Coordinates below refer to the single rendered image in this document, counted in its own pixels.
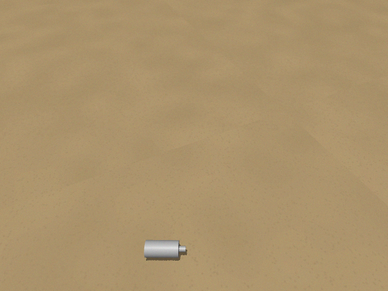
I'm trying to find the bottle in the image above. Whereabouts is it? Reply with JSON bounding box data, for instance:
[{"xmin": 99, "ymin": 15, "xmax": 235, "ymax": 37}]
[{"xmin": 144, "ymin": 240, "xmax": 186, "ymax": 258}]

